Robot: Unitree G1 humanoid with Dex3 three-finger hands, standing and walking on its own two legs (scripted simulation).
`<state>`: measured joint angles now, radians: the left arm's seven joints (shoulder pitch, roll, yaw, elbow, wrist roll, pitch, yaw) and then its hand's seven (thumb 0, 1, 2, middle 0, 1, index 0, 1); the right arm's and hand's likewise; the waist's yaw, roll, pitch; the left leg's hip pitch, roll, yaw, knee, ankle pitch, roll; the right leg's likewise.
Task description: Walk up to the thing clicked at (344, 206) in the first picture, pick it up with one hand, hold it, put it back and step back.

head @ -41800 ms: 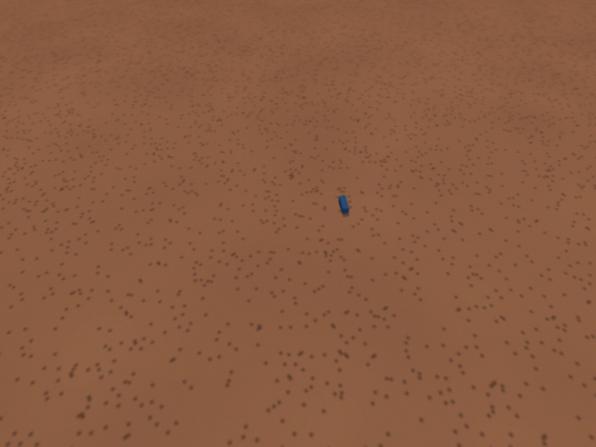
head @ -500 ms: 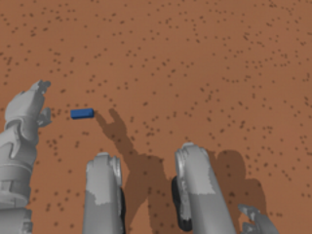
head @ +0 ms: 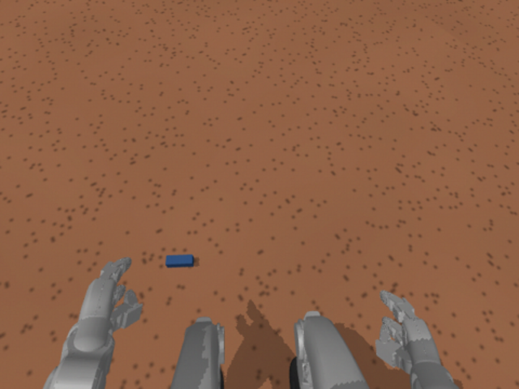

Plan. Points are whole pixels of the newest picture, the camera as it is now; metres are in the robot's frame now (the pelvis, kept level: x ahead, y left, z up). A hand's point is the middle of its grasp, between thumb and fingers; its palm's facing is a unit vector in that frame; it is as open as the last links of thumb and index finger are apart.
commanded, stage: home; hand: left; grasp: from above
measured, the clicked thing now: (180, 261) +0.51 +0.23 -0.59
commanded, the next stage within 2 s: none
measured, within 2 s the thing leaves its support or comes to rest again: neither
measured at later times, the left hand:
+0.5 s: hand (101, 342) +0.20 +0.19 +0.06, palm faces +0.09 -0.97 -0.21, open 7.4 cm
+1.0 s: hand (97, 347) +0.20 +0.19 +0.06, palm faces +0.07 -0.98 -0.21, open 7.4 cm
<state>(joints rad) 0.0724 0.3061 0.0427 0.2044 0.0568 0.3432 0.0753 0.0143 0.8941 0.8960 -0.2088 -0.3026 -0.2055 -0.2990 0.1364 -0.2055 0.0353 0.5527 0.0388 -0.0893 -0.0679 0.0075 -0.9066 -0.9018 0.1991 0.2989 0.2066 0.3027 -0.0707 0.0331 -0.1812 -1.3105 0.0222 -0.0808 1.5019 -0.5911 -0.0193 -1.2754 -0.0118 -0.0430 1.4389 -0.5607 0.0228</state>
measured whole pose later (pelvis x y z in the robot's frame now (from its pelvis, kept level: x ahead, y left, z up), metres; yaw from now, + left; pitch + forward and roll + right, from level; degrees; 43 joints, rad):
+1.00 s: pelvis +0.04 +0.01 +0.10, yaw +2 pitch +9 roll -3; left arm 0.51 0.23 0.03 -0.14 -0.05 0.47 0.02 0.02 0.90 0.90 -0.20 -0.30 -0.20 -0.30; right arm 0.30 -0.21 0.04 0.54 0.00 -0.24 -0.19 0.01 -0.90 -0.90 0.20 0.30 0.21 0.30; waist -0.04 0.05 -0.15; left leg -0.70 0.02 -0.06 1.03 -0.49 -0.01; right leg -0.66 -0.02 -0.04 0.95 -0.45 0.03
